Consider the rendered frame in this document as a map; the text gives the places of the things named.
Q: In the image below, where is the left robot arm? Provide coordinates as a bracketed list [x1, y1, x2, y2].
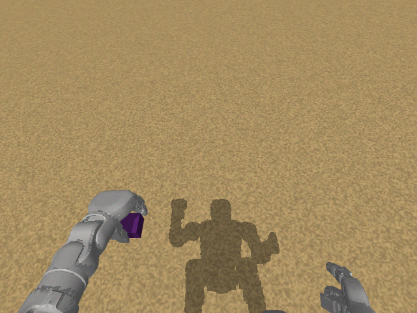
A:
[17, 211, 115, 313]

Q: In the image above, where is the right robot hand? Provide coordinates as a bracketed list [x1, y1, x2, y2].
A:
[320, 262, 371, 313]

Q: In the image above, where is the small box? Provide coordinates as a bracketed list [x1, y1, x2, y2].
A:
[120, 213, 144, 238]

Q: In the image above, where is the left robot hand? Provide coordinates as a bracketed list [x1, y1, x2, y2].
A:
[88, 190, 148, 243]

